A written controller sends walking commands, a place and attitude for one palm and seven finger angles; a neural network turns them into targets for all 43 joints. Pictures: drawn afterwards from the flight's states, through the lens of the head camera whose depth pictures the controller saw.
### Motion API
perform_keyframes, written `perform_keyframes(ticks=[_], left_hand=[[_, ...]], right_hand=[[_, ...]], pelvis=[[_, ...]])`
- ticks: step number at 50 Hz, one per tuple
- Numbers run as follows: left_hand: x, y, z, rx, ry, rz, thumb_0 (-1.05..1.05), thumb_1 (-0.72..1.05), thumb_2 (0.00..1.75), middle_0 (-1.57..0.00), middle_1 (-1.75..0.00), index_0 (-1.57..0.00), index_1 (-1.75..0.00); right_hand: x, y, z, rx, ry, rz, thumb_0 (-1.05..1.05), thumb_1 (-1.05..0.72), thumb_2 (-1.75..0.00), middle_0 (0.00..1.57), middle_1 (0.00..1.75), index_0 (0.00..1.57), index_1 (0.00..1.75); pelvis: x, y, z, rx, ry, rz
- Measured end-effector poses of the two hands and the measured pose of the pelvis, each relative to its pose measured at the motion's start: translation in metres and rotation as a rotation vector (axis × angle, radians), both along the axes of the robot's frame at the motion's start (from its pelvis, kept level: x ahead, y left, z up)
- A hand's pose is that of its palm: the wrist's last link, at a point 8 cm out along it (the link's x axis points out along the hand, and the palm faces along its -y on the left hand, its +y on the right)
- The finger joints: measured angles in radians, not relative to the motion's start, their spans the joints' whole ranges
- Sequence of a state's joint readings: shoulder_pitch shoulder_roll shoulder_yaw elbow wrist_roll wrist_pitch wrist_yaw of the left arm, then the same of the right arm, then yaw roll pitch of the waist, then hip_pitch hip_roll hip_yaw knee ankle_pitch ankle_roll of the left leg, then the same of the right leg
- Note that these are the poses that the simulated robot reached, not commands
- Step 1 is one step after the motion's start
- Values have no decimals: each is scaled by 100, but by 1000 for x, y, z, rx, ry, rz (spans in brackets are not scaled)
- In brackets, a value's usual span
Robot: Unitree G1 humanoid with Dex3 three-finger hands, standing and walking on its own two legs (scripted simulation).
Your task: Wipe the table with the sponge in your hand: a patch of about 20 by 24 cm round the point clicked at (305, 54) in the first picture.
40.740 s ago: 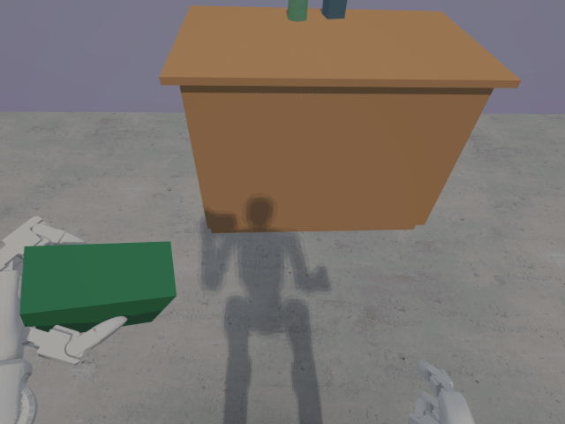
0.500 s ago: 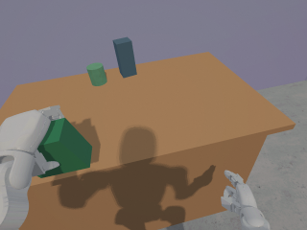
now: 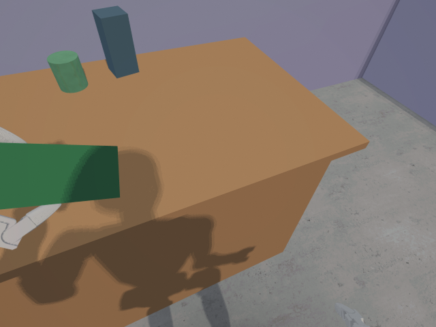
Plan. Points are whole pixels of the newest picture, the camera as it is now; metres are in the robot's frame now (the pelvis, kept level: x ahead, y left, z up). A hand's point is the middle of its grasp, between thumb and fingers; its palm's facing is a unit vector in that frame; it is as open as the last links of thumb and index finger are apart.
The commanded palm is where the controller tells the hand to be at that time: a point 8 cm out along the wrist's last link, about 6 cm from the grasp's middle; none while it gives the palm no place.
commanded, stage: step back with the hand held close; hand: left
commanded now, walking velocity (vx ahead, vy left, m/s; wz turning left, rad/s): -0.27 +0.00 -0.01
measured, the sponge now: (65, 176) +0.26 +0.20 +0.22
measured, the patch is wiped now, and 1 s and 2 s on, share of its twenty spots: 1.00 1.00 1.00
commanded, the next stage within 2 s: stop stepping back and stand still in 1.10 s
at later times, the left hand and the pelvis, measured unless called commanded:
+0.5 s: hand out of the picture +0.17 +0.23 +0.25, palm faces +0.51 -0.78 -0.36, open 10.0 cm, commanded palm +0.11 +0.28 +0.26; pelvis -0.05 +0.00 -0.01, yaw +1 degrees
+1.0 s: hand out of the picture +0.09 +0.21 +0.27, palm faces +0.54 -0.76 -0.36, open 10.1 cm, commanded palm +0.04 +0.26 +0.26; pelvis -0.12 -0.03 -0.01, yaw +1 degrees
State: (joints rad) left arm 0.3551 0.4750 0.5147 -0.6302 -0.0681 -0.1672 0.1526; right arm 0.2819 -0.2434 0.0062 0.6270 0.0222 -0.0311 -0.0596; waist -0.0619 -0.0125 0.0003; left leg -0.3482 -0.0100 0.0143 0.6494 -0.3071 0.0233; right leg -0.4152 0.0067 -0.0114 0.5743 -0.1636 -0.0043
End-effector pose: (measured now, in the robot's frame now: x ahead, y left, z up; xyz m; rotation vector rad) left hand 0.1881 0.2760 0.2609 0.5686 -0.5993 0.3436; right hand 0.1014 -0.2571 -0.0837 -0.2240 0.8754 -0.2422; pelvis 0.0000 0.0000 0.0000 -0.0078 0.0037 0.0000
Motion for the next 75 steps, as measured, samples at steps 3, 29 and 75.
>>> perform_keyframes(ticks=[3,29,75], left_hand=[[-8,-4,-6,9,22,-14,-1,-51,107,-72,-135,-75,-133],[-69,-11,0,22,-103,31,-1,-52,107,-73,-135,-76,-133],[-293,-38,-1,-46,-54,84,-1,-52,107,-73,-135,-76,-134]], right_hand=[[3,7,2,8,-34,14,1,-91,-90,20,30,20,30],[17,27,2,42,-174,148,1,-90,-90,20,30,20,30],[-229,-27,-11,64,-125,99,1,-91,-90,20,30,20,30]], pelvis=[[-6,1,-2,3,4,-4],[-50,-7,-16,12,-3,17],[-268,-43,-12,15,-48,53]])
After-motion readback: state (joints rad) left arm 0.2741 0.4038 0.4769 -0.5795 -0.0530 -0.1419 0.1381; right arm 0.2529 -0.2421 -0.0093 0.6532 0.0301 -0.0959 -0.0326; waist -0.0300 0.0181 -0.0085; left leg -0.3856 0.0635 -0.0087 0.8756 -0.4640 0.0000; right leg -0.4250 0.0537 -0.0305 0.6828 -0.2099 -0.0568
